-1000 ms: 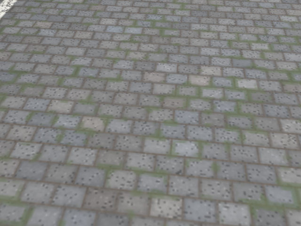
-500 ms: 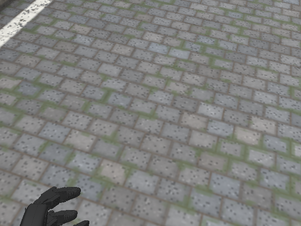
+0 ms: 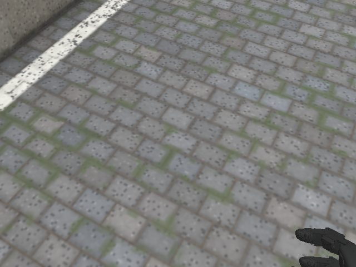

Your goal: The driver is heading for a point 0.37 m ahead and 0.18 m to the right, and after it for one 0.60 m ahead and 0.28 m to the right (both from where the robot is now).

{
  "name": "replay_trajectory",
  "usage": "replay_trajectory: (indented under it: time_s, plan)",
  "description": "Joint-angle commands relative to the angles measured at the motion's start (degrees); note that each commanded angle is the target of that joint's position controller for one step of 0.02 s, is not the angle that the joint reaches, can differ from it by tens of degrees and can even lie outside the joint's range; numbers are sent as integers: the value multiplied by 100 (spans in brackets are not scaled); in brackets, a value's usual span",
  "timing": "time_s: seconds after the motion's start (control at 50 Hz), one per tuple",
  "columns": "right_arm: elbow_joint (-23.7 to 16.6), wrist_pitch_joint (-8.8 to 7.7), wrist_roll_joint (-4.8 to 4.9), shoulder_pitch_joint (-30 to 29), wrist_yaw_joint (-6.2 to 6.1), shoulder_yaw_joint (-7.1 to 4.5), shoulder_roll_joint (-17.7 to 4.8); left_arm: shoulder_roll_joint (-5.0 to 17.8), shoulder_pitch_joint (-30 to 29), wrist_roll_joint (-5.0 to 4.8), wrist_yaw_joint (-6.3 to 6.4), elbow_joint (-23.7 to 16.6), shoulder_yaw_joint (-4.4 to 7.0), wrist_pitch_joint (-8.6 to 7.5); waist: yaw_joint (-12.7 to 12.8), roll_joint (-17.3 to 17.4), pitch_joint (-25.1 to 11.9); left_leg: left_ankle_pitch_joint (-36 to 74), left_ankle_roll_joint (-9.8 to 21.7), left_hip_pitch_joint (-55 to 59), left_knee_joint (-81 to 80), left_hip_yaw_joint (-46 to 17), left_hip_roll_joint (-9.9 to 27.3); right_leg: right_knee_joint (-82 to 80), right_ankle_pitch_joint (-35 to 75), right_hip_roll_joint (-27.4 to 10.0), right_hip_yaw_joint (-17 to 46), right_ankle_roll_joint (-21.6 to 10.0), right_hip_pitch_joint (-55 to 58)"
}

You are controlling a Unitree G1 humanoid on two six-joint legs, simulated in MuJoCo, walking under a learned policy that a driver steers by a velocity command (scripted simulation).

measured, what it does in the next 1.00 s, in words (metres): walks ahead, turning right: left foot, then right foot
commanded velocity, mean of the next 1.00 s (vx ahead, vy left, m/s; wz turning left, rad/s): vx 0.72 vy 0.00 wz -0.75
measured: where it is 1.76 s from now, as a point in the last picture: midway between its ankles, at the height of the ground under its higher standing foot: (333, 219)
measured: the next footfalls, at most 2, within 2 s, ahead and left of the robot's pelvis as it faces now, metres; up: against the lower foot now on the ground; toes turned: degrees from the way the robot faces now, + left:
left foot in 0.04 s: +0.20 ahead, +0.11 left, +0.00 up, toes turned -7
right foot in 0.64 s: +0.42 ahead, -0.31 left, +0.00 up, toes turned -39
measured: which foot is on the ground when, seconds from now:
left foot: up 0.00-0.02, down 0.04-0.64, up 0.66-1.00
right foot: down 0.00-0.04, up 0.06-0.62, down 0.64-1.00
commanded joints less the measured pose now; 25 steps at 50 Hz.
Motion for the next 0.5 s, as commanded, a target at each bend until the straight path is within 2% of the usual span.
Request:
replay_trajectory:
  time_s: [0.02, 0.04, 0.06, 0.08, 0.1, 0.12, 0.14, 0.16, 0.2, 0.28, 0.34, 0.42, 0.5]
  plan:
    - [-162, -68, 18, 698, -46, -371, -867, 893, -433, -55, 84, -503, 253, 54, -792, -658, -867, 215, 176, 1795, -373, 131, 2, 546, 2061, -1178, 1249, -561, -612]
    - [-122, -52, 30, 1264, -95, -473, -1119, 627, -434, 24, 66, -595, 169, 65, -1034, -289, -1232, -482, 441, 2742, -343, -428, 657, 1433, 753, -869, 1121, -454, -1264]
    - [-97, 15, 114, 1861, -143, -526, -1340, 147, 121, 170, 21, -609, 37, 33, -1044, 858, -1786, -1492, 896, 4151, -322, -1686, 1833, 3021, -1898, -273, 502, -220, -2557]
    - [31, 51, 108, 2188, -112, -537, -1415, 218, 352, -100, -14, -836, 4, -13, -1020, 1877, -1998, -4828, 1471, 4618, -1376, -3964, 2466, 4403, -2110, -288, 410, -215, -4002]
    - [-33, -15, 178, 1943, -125, -491, -1176, 710, 39, -161, 9, -802, 148, -4, -1057, 1224, -1384, -5459, 1282, 4159, -1712, -3918, 2236, 5144, -1526, -506, 520, -145, -4407]
    - [-52, -65, 198, 1670, -137, -432, -1028, 897, -260, -75, 9, -865, 224, 35, -995, 829, -1030, -4832, 1045, 3639, -1681, -3179, 2105, 5332, -1034, -673, 419, -97, -4463]
    - [-77, -109, 151, 1406, -116, -383, -890, 863, -309, 20, 0, -829, 251, 90, -828, 416, -855, -4073, 935, 3085, -1728, -2497, 1875, 5289, -650, -907, 449, -21, -4200]
    - [-31, -130, 96, 1171, -100, -369, -780, 752, -296, 49, -19, -857, 253, 128, -656, 468, -688, -3646, 903, 2643, -1824, -2039, 1704, 5114, -389, -1091, 486, 34, -4024]
    - [48, -181, 83, 1044, -96, -389, -712, 557, -301, 3, -67, -925, 231, 203, -556, 624, -538, -3128, 829, 2229, -2088, -1283, 1522, 5080, 2, -1296, 438, 122, -3829]
    - [228, -246, 18, 1257, -126, -498, -933, 511, -579, -26, -41, -1130, 235, 309, -576, 257, -384, -2578, 887, 2257, -2324, -363, 1650, 5031, 778, -1444, 524, 312, -4286]
    - [347, -226, -24, 1449, -143, -524, -1032, 508, -750, -31, -36, -1221, 239, 342, -612, 176, -185, -2363, 862, 2482, -2370, 190, 1745, 4910, 1223, -1470, 561, 412, -4645]
    - [468, -157, -50, 1695, -157, -537, -1126, 419, -1241, -36, -138, -1398, 178, 324, -766, 101, 231, -2055, 705, 2938, -2376, 971, 1771, 4321, 1585, -1497, 286, 288, -4938]
    - [566, -63, 12, 1831, -140, -601, -1316, 315, -1785, -54, -328, -1634, 77, 285, -895, 64, 596, -1658, 541, 3540, -2419, 1656, 1860, 3341, 1417, -1570, -109, -15, -4804]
